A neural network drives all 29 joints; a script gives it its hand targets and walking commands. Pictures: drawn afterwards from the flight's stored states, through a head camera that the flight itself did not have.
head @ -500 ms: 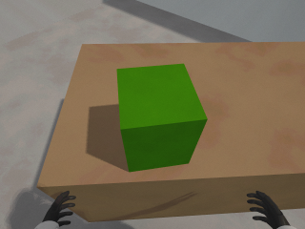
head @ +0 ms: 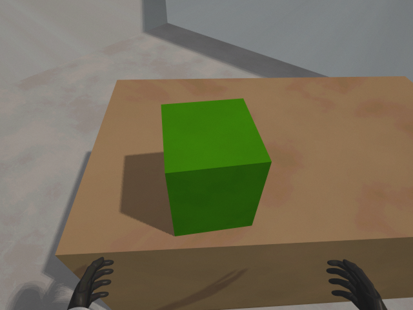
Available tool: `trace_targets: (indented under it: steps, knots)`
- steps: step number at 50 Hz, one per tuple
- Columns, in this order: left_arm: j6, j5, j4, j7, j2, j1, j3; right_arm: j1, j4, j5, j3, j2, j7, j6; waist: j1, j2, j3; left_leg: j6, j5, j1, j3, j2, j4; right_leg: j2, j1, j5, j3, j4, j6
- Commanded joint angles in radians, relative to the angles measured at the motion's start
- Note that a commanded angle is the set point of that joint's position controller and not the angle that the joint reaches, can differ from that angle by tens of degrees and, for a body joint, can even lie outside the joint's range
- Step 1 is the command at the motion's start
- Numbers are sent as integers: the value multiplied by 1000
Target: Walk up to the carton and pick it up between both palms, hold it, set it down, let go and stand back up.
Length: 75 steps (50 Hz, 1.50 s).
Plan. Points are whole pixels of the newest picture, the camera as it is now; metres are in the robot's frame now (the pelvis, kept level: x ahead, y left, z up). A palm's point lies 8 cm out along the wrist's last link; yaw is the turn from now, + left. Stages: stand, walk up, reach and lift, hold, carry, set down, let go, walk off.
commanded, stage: reach and lift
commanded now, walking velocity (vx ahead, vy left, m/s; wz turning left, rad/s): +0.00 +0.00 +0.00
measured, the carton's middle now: (208, 168) +0.45 +0.01 +0.00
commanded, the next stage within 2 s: none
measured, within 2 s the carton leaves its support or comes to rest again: neither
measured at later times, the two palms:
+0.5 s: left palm (100, 283) +0.19 +0.21 -0.01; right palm (352, 284) +0.19 -0.24 -0.01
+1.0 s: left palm (111, 251) +0.24 +0.19 +0.01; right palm (339, 250) +0.24 -0.23 +0.02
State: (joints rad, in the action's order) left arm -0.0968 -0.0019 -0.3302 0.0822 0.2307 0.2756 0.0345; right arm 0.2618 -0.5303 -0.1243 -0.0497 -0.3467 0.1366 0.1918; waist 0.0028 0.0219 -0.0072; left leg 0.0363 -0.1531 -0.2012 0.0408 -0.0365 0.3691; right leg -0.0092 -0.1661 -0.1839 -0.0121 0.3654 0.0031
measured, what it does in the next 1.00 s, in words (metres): stands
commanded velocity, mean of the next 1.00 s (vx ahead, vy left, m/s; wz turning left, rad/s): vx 0.00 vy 0.00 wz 0.00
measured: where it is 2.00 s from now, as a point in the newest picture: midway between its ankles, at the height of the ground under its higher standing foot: outside the picture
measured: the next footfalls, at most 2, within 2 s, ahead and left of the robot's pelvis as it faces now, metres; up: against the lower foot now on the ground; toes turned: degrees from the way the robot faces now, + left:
none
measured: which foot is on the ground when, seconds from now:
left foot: down 0.00-1.00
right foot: down 0.00-1.00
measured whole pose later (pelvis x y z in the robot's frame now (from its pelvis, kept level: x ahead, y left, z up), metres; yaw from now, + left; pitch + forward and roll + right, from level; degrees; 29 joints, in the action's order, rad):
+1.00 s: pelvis +0.04 +0.00 +0.00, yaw +0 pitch +2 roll +0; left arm 0.07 0.06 -0.07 0.18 0.16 0.30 -0.07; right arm 0.25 -0.25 -0.28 0.07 -0.34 0.12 0.23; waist 0.00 0.03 0.03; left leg 0.04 -0.18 -0.20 0.04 -0.04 0.33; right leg -0.01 -0.16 -0.21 -0.01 0.33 0.01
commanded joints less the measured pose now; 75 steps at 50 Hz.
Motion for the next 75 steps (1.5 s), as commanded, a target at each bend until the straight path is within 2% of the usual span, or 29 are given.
trace_targets:
  steps: [1, 2, 5, 7, 12, 14, 16, 19, 21, 24, 27, 29, 31, 32, 35, 38, 39, 42, 45, 47, 54, 60, 63, 64, 66, 68, 73, 74, 75]
  knots:
    - [108, 111, 205, 45, 20, -58, -29, -60, 186, -31, -73, -62, 6, 41, -13, 37, 75, -25, -168, 191, -88, 42, -91, 6, -87, -165, 32, -122, -48]
    - [120, 101, 199, 57, 13, -27, -9, -52, 194, -32, -66, -58, 13, 44, -46, 12, 67, -22, -137, 120, -100, 34, -120, 25, -24, -127, 32, -98, -33]
    - [152, 109, 202, 62, -26, 42, -44, -10, 213, -59, -63, -71, 17, 63, -27, 20, 70, -21, -103, 155, -88, 23, -121, 44, -10, -86, 32, -95, -39]
    - [177, 118, 210, 61, -36, 83, -49, 26, 208, -84, -42, -56, 17, 78, -31, -1, 80, -15, -11, 161, -90, 28, -115, 43, 18, -6, 25, -99, -42]
    - [248, 118, 266, 54, -54, 153, -72, 85, 252, -117, -3, -53, 5, 134, -22, 40, 152, 3, 226, 251, -80, 51, -54, 66, 19, 135, 18, -111, -42]
    - [293, 108, 301, 59, -60, 144, -70, 102, 263, -137, 44, -31, 4, 170, -42, 18, 166, 6, 260, 236, -78, 60, -43, 57, 25, 157, 8, -103, -39]
    - [324, 119, 313, 64, -61, 157, -74, 97, 294, -152, 53, -44, 9, 195, -56, 15, 184, 7, 267, 250, -83, 63, -32, 64, 15, 151, 11, -97, -41]
    - [353, 124, 314, 64, -66, 178, -75, 97, 283, -157, 22, -64, -1, 227, -36, 45, 137, 8, 291, 226, -82, 60, -27, 70, 7, 178, 10, -92, -40]
    - [377, 111, 313, 69, -69, 171, -90, 103, 250, -170, 36, -61, 4, 245, -32, 2, 142, 14, 279, 238, -87, 57, -28, 69, -5, 165, 13, -92, -45]
    - [394, 126, 318, 73, -100, 189, -110, 109, 272, -180, 46, -70, 5, 263, -45, 7, 160, 13, 284, 246, -87, 52, -26, 64, -6, 143, 7, -95, -52]
    - [420, 149, 333, 69, -99, 188, -118, 115, 296, -197, 63, -67, 4, 283, -35, 67, 149, 1, 278, 217, -88, 57, -18, 68, 5, 162, 10, -95, -43]
    - [435, 130, 330, 73, -90, 159, -104, 100, 319, -204, 94, -55, 5, 287, -58, 38, 152, 1, 248, 196, -93, 56, -11, 61, -2, 132, -1, -86, -40]
    - [416, 134, 330, 80, -95, 126, -123, 51, 308, -206, 93, -67, 10, 275, -72, 25, 150, 3, 205, 203, -85, 47, -25, 61, -24, 57, 1, -93, -59]
    - [402, 126, 339, 85, -103, 106, -127, 41, 297, -197, 87, -68, 9, 259, -59, 7, 101, 6, 186, 202, -90, 46, -37, 59, -40, 46, 5, -102, -58]
    - [368, 146, 302, 84, -93, 34, -137, -33, 363, -178, 66, -65, 0, 234, -60, 54, 72, -15, 59, 158, -87, 47, -58, 52, -62, -40, -7, -112, -60]
    - [330, 155, 328, 98, -93, -58, -138, -81, 377, -167, 40, -76, -4, 189, -51, 59, 54, -17, -30, 120, -89, 43, -78, 45, -74, -102, -18, -107, -62]
    - [323, 154, 375, 111, -72, -83, -116, -109, 405, -167, 43, -76, -5, 173, -76, 29, 98, -16, -38, 113, -95, 40, -81, 42, -72, -114, -20, -100, -63]
    - [281, 157, 374, 113, -79, -123, -125, -142, 432, -154, 35, -59, -11, 127, -63, 71, 84, -24, -76, 114, -92, 44, -94, 40, -67, -107, -26, -106, -58]
    - [240, 144, 408, 125, -87, -134, -105, -144, 444, -160, 26, -74, -17, 97, -79, 27, 118, -13, -9, 137, -91, 36, -89, 43, -54, -47, -34, -87, -61]
    - [201, 148, 477, 123, -84, -138, -110, -138, 447, -173, 20, -74, -33, 78, -57, 11, 139, 1, 113, 181, -89, 42, -70, 53, -28, 56, -22, -91, -62]
    - [44, 98, 509, 86, -97, -122, -7, -156, 507, -204, 59, -128, -75, 11, -79, 24, 171, 22, 398, 261, -92, 49, -51, 74, 69, 321, -7, -96, -42]
    - [-39, 106, 693, 63, -90, -153, 46, -216, 663, -227, 67, -148, -126, -39, -85, 28, 265, 29, 538, 272, -98, 56, -25, 67, 157, 539, -27, -71, -22]
    - [-90, 124, 696, 65, -58, -219, 76, -284, 656, -233, 51, -160, -131, -87, -102, -5, 249, 29, 504, 270, -101, 49, -36, 66, 118, 421, -13, -82, -21]
    - [-104, 136, 688, 60, -65, -212, 78, -282, 662, -224, 43, -172, -135, -99, -90, 18, 210, 23, 464, 275, -100, 48, -46, 71, 94, 386, -10, -96, -16]
    - [-126, 166, 691, 58, -56, -291, 55, -370, 673, -205, 11, -156, -136, -129, -83, -8, 208, 23, 405, 271, -97, 41, -49, 75, 41, 270, 4, -105, -27]
    - [-167, 145, 666, 58, -57, -361, 57, -426, 581, -225, 9, -159, -126, -168, -75, -48, 166, 20, 295, 254, -94, 35, -71, 71, -5, 143, -6, -119, -39]
    - [-250, 153, 626, 62, -37, -510, 88, -572, 559, -228, 3, -174, -127, -241, -87, -12, 216, 6, 218, 217, -94, 29, -81, 73, 2, 92, -2, -111, -35]
    - [-263, 150, 620, 68, -38, -533, 90, -600, 542, -238, 8, -174, -127, -245, -93, -47, 211, 4, 183, 198, -103, 35, -84, 63, 2, 77, -8, -109, -32]
    - [-276, 153, 613, 74, -12, -588, 108, -663, 544, -228, 2, -186, -127, -253, -102, -15, 234, -4, 162, 171, -99, 36, -85, 66, 10, 70, -8, -100, -23]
